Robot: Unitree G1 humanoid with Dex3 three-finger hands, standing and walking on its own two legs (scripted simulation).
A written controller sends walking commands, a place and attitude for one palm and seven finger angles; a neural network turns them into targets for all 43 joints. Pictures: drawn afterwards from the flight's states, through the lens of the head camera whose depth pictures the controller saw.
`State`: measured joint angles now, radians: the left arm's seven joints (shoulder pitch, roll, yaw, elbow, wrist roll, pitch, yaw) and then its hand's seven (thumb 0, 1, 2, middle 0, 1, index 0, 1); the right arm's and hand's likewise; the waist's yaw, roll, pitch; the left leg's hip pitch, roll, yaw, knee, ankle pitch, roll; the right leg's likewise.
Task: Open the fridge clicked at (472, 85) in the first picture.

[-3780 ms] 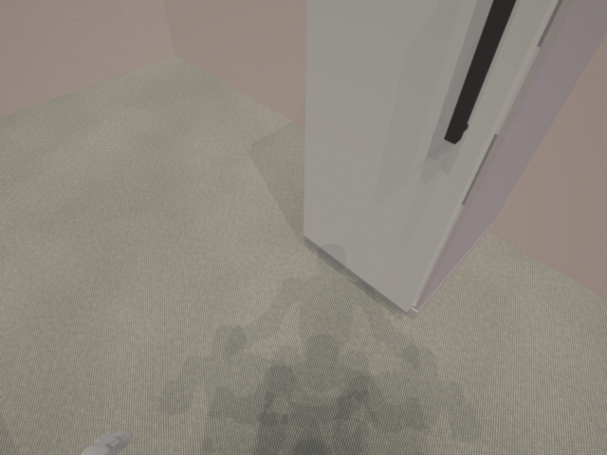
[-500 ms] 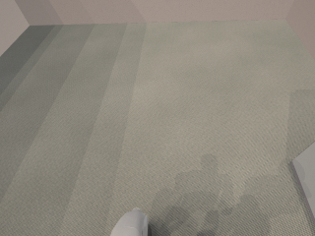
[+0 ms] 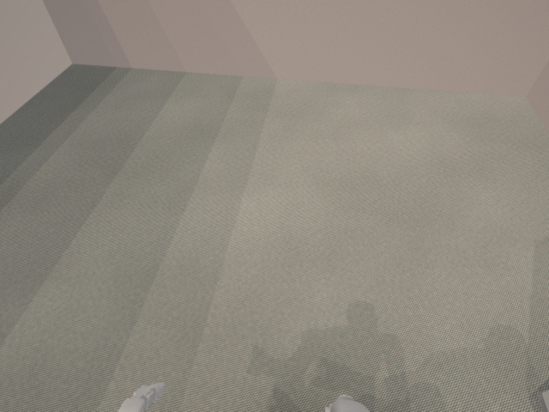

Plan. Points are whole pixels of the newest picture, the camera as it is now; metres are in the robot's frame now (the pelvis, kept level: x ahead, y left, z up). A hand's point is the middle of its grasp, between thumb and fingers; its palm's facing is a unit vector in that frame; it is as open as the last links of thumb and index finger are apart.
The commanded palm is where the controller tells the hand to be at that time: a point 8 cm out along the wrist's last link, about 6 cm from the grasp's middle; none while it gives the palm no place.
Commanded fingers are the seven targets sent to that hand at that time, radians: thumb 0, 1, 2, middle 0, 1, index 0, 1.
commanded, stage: walk to a spot facing it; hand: right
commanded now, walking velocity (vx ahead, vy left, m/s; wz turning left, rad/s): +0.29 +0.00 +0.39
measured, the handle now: out of the picture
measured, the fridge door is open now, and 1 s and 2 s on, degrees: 0 0 0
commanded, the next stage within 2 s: turn to face it in 0.44 s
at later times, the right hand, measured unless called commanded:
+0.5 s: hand (390, 345) +0.28 -0.21 -0.17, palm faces -0.22 +0.96 -0.17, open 7.4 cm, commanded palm none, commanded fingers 0.00 -0.90 -0.90 0.20 0.30 0.20 0.30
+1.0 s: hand (358, 308) +0.36 -0.16 -0.18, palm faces -0.14 +0.98 -0.12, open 7.3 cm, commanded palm none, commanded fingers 0.00 -0.90 -0.90 0.20 0.30 0.20 0.30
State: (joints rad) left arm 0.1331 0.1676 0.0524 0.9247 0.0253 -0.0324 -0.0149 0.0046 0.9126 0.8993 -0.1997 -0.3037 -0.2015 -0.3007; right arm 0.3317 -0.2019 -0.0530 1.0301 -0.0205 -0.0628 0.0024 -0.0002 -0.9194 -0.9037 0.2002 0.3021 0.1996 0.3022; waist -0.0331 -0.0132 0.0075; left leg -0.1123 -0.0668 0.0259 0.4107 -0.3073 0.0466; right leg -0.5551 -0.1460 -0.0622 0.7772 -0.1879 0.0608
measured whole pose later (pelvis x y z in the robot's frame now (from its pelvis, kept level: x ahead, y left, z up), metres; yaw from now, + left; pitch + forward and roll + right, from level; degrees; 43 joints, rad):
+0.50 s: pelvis +0.15 -0.04 +0.00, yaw +16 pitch +0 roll +1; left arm 0.32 0.16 0.06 1.03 0.02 -0.03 0.04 0.00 0.93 0.90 -0.20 -0.30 -0.20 -0.30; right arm 0.19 -0.21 -0.10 0.96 -0.03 0.06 0.03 0.00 -0.91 -0.90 0.20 0.30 0.19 0.30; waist 0.01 0.03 0.06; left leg -0.55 0.09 0.09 0.94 -0.24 -0.05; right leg -0.11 -0.12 -0.36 0.46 -0.33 -0.02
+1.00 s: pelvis +0.21 -0.02 -0.02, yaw +9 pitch -1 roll +2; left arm 0.27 0.16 0.07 1.00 0.01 0.04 0.00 0.01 0.93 0.90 -0.20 -0.30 -0.20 -0.30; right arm 0.12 -0.14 -0.05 0.94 -0.02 0.01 -0.02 -0.01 -0.91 -0.90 0.21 0.30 0.20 0.30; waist 0.04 0.02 0.06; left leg -0.26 0.13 0.30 0.63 -0.33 -0.02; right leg -0.37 -0.09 -0.13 0.74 -0.34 0.06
